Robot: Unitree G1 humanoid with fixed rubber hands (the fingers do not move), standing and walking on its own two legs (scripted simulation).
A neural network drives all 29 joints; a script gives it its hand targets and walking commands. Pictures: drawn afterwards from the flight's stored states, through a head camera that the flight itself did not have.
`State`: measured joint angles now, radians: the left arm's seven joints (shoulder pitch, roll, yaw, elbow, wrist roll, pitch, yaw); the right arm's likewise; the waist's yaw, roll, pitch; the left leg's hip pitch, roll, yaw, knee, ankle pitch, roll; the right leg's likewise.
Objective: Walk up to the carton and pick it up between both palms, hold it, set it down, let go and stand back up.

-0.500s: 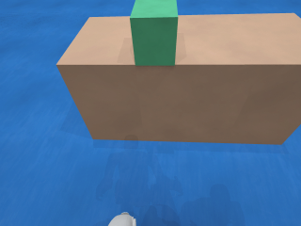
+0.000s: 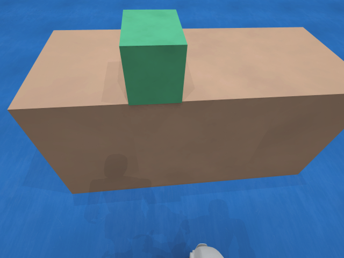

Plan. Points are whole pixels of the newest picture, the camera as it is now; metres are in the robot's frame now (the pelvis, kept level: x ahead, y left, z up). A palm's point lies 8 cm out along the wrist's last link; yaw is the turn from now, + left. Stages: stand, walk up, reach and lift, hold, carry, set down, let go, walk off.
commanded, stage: walk up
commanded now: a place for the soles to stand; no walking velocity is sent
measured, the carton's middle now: (152, 56) +0.79 +0.03 +0.06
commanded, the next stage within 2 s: none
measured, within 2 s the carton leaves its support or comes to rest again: neither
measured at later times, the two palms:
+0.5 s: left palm (40, 257) +0.19 +0.31 -0.13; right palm (238, 197) +0.30 -0.21 -0.11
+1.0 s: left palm (82, 156) +0.46 +0.26 -0.10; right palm (236, 186) +0.35 -0.22 -0.13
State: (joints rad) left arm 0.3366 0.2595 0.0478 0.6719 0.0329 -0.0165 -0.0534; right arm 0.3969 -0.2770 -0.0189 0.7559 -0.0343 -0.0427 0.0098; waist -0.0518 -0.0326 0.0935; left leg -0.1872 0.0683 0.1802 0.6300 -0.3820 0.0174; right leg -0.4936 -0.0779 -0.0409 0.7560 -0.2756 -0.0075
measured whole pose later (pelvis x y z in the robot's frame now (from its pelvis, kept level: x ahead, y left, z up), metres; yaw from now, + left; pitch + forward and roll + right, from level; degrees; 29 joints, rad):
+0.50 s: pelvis +0.19 +0.04 -0.02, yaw +1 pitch -3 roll +0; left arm 0.45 0.28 0.03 0.73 0.03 -0.01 -0.02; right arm 0.31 -0.26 -0.05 0.65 -0.04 -0.04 0.05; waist 0.04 0.00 0.08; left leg -0.44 0.05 0.07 0.75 -0.25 0.02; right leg -0.24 -0.11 -0.04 0.87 -0.52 -0.01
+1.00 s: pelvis +0.31 +0.03 -0.01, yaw -1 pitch -2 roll +1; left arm 0.16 0.23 -0.02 0.69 -0.01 0.03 -0.01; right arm 0.36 -0.27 0.01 0.71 0.01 0.03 0.00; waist -0.04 0.02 0.11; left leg -0.24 0.04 0.06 0.72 -0.43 -0.02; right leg -0.42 -0.05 -0.05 0.72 -0.26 -0.01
